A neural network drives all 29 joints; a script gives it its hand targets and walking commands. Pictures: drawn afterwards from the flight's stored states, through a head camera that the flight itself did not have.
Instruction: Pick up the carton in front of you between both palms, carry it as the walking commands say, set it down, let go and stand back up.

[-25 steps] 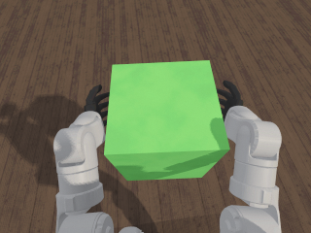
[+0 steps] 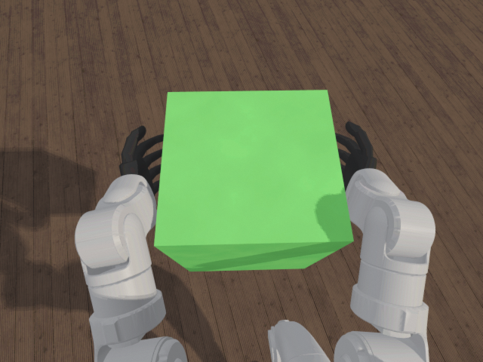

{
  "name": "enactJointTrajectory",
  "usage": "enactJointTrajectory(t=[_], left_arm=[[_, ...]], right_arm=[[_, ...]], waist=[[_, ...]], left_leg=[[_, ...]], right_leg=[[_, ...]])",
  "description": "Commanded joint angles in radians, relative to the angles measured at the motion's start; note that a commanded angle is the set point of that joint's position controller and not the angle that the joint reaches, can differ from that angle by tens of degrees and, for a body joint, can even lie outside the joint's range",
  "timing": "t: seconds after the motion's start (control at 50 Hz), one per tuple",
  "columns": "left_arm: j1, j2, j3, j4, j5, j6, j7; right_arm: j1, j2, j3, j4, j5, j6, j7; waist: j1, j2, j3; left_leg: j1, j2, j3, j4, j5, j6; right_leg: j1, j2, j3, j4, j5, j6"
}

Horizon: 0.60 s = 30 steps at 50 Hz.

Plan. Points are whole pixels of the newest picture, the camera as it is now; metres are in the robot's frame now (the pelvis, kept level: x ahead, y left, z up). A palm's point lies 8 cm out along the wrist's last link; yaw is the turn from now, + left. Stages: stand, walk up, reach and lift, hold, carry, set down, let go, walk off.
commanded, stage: carry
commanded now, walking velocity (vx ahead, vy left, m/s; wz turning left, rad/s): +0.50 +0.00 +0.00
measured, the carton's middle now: (247, 195) +0.37 -0.03 +0.05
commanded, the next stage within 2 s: none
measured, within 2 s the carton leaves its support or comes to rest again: neither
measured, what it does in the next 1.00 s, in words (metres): climbs: right foot, then left foot 0.03 m higher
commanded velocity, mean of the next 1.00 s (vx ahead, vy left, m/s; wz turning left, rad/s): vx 0.50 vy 0.00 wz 0.00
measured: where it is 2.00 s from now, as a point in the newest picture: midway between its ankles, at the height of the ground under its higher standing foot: (222, 112)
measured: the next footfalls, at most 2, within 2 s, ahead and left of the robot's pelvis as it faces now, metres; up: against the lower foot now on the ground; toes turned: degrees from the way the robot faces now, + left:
right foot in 0.20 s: +0.34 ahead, -0.12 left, +0.02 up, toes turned -5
left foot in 0.64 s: +0.61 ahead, +0.08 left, +0.06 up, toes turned +7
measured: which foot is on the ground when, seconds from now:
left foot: down 0.00-0.22, up 0.24-0.62, down 0.64-1.00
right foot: up 0.00-0.18, down 0.20-0.64, up 0.66-1.00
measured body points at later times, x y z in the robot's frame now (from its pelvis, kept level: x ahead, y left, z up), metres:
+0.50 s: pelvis +0.33 -0.05 +0.03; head +0.37 -0.05 +0.48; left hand +0.69 +0.14 +0.18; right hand +0.71 -0.17 +0.17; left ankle +0.39 +0.08 -0.62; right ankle +0.30 -0.12 -0.71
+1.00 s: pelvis +0.65 -0.02 +0.06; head +0.68 -0.02 +0.51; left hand +1.02 +0.12 +0.21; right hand +1.02 -0.19 +0.21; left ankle +0.56 +0.07 -0.68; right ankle +0.78 -0.14 -0.64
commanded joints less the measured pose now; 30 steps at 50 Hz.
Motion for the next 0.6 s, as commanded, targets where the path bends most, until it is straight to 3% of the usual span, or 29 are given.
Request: enactJointTrajectory(t=[0.0,0.06,0.12,0.14,0.16,0.18,0.2,0.22,0.24,0.28,0.3,0.34,0.42,0.46,0.54,0.56,0.58], left_arm=[[-0.547,-0.588,-0.616,-0.036,-0.117,-0.032,-0.001],[-0.519,-0.549,-0.614,-0.024,-0.115,-0.011,0.007],[-0.514,-0.537,-0.613,0.017,-0.126,0.025,0.003],[-0.522,-0.538,-0.611,0.037,-0.130,0.036,0.000],[-0.526,-0.545,-0.608,0.065,-0.133,0.045,-0.004],[-0.522,-0.547,-0.602,0.095,-0.140,0.052,-0.007],[-0.510,-0.551,-0.594,0.120,-0.145,0.057,-0.010],[-0.555,-0.559,-0.603,0.138,-0.158,0.056,-0.010],[-0.576,-0.612,-0.620,0.132,-0.189,0.058,-0.017],[-0.704,-0.711,-0.680,0.077,-0.264,0.045,-0.041],[-0.763,-0.756,-0.704,0.051,-0.298,0.035,-0.051],[-0.828,-0.794,-0.733,0.030,-0.341,0.014,-0.064],[-0.782,-0.746,-0.716,0.040,-0.341,0.000,-0.055],[-0.726,-0.705,-0.689,0.065,-0.316,0.007,-0.043],[-0.646,-0.655,-0.638,0.126,-0.256,0.028,-0.035],[-0.636,-0.650,-0.628,0.141,-0.242,0.033,-0.034],[-0.627,-0.648,-0.620,0.154,-0.228,0.036,-0.034]], right_arm=[[-0.697,0.720,0.742,-0.178,0.322,-0.018,0.073],[-0.634,0.664,0.707,-0.118,0.299,0.006,0.067],[-0.577,0.630,0.655,-0.027,0.250,0.038,0.062],[-0.566,0.621,0.635,0.002,0.229,0.048,0.059],[-0.562,0.612,0.615,0.027,0.210,0.056,0.055],[-0.556,0.604,0.598,0.050,0.191,0.064,0.051],[-0.582,0.595,0.576,0.059,0.168,0.072,0.047],[-0.557,0.618,0.550,0.079,0.149,0.080,0.045],[-0.607,0.614,0.541,0.075,0.136,0.080,0.040],[-0.632,0.672,0.513,0.097,0.110,0.070,0.035],[-0.635,0.694,0.506,0.100,0.097,0.061,0.035],[-0.651,0.717,0.510,0.097,0.080,0.043,0.034],[-0.635,0.679,0.533,0.072,0.076,0.026,0.018],[-0.615,0.649,0.538,0.070,0.079,0.032,0.011],[-0.606,0.636,0.549,0.091,0.092,0.053,0.016],[-0.609,0.641,0.552,0.101,0.097,0.058,0.020],[-0.612,0.648,0.553,0.113,0.102,0.061,0.023]], waist=[[0.016,0.078,-0.630],[0.021,0.110,-0.567],[0.033,0.153,-0.514],[0.059,0.170,-0.519],[0.107,0.149,-0.543],[0.150,0.097,-0.610],[0.196,-0.027,-0.660],[0.168,-0.345,-0.711],[0.173,-0.278,-0.663],[0.172,-0.043,-0.603],[0.161,-0.006,-0.594],[0.144,-0.043,-0.601],[0.151,-0.081,-0.574],[0.160,-0.086,-0.552],[0.162,-0.142,-0.484],[0.153,-0.160,-0.477],[0.128,-0.177,-0.491]], left_leg=[[0.629,0.282,-0.355,-0.120,0.500,0.147],[0.508,0.224,-0.219,-0.152,0.544,0.118],[0.431,0.193,-0.124,-0.141,0.632,0.072],[0.418,0.198,-0.104,-0.082,0.743,0.054],[0.385,0.186,-0.046,0.048,0.849,0.021],[0.283,0.152,-0.011,0.221,0.777,-0.019],[0.087,0.116,-0.022,0.453,0.441,-0.054],[-0.242,-0.052,-0.074,0.701,-0.100,-0.090],[-0.369,-0.033,-0.167,0.861,-0.150,-0.066],[-0.426,0.027,-0.172,0.924,-0.076,-0.045],[-0.411,0.053,-0.176,0.876,-0.042,-0.042],[-0.380,0.067,-0.167,0.802,0.000,-0.042],[-0.481,0.077,-0.121,0.679,0.015,-0.059],[-0.489,0.085,-0.099,0.558,0.033,-0.068],[-0.322,0.035,0.004,0.247,0.090,-0.057],[-0.252,0.008,0.039,0.186,0.082,-0.048],[-0.150,-0.033,0.080,0.137,0.072,-0.037]], right_leg=[[-0.188,-0.034,-0.009,-0.121,0.015,0.011],[-0.061,-0.032,-0.061,-0.411,0.139,0.022],[0.113,0.025,-0.170,-0.627,0.195,0.007],[0.191,0.053,-0.199,-0.660,0.188,-0.003],[0.332,0.088,-0.239,-0.733,0.218,-0.014],[0.560,0.084,-0.219,-0.761,0.212,-0.029],[0.762,-0.106,0.072,-0.795,0.039,-0.050],[0.956,-0.339,0.625,-0.948,0.097,-0.207],[0.957,-0.335,0.678,-0.970,0.168,-0.238],[0.862,-0.298,0.456,-0.871,0.449,-0.218],[0.811,-0.280,0.390,-0.878,0.448,-0.192],[0.769,-0.260,0.315,-0.914,0.340,-0.159],[0.803,-0.260,0.238,-0.948,0.350,-0.193],[0.816,-0.246,0.181,-0.955,0.398,-0.191],[0.754,-0.188,0.036,-0.954,0.573,-0.134],[0.735,-0.178,0.002,-0.930,0.652,-0.113],[0.719,-0.172,-0.035,-0.862,0.814,-0.090]])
